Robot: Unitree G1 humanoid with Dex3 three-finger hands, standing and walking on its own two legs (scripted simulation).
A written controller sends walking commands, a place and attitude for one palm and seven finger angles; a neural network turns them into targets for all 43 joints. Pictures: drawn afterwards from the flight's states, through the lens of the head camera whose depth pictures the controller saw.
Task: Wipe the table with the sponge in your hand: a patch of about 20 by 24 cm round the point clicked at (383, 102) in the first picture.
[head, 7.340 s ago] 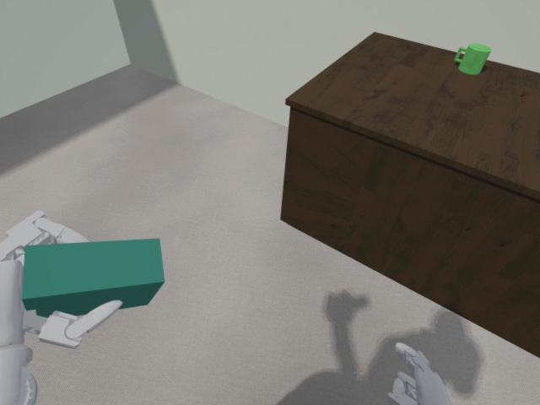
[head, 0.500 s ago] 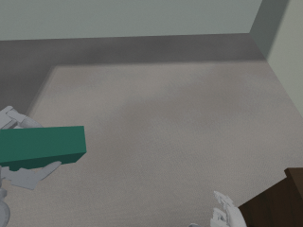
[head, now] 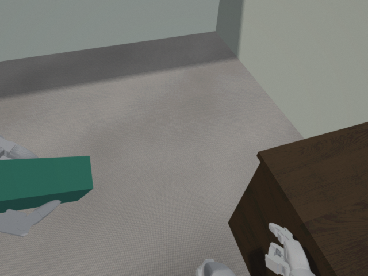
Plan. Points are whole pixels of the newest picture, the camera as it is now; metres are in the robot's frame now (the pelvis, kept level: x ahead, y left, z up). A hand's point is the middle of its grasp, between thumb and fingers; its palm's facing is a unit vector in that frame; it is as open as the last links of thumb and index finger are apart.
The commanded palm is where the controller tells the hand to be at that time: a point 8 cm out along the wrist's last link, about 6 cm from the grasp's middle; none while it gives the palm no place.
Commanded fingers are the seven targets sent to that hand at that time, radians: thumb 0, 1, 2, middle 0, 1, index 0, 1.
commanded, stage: turn to face it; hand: left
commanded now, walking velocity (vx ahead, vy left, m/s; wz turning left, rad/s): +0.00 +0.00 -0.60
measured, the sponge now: (55, 183) +0.22 +0.23 +0.15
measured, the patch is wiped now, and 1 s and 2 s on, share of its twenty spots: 0.00 0.00 0.00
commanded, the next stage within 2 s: none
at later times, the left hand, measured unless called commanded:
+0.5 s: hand (138, 193) +0.20 +0.09 +0.19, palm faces +0.09 -0.80 -0.60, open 9.8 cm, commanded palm +0.17 +0.15 +0.19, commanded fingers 0.00 0.10 1.30 -1.20 -1.60 -1.20 -1.60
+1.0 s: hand (236, 226) +0.17 -0.04 +0.18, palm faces -0.15 -0.83 -0.54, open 9.8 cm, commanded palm +0.14 +0.05 +0.19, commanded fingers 0.00 0.10 1.30 -1.20 -1.60 -1.20 -1.60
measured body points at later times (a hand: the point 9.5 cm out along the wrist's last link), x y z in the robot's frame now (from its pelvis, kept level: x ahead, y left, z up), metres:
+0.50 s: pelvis -0.07 -0.08 +0.01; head +0.00 -0.12 +0.45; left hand +0.19 +0.13 +0.22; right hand +0.07 -0.29 -0.11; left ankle -0.04 +0.06 -0.68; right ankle -0.02 -0.15 -0.73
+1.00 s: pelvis -0.15 -0.10 -0.01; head -0.11 -0.16 +0.44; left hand +0.17 +0.00 +0.21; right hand -0.09 -0.34 -0.11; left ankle -0.06 +0.07 -0.71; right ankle -0.18 -0.18 -0.73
